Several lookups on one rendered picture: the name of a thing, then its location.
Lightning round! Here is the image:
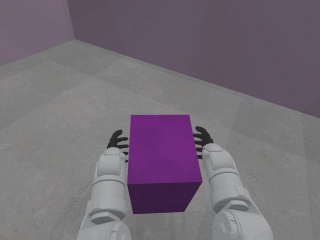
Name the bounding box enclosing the right robot hand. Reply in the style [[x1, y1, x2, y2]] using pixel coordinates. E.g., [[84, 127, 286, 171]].
[[193, 126, 214, 159]]

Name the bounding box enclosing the right robot upper arm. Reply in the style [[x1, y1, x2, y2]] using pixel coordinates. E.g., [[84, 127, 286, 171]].
[[212, 209, 274, 240]]

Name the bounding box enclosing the right robot forearm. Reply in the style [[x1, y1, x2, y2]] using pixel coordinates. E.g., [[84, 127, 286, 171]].
[[202, 143, 274, 238]]

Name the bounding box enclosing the left robot hand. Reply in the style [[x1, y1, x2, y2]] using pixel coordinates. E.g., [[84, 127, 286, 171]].
[[106, 130, 129, 163]]

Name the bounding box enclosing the left robot upper arm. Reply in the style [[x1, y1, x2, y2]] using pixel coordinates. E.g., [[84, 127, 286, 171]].
[[76, 220, 132, 240]]

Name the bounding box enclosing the left robot forearm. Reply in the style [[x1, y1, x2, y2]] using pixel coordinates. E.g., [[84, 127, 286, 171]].
[[76, 147, 127, 239]]

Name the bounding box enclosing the carton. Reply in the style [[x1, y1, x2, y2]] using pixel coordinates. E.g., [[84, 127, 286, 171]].
[[127, 114, 203, 214]]

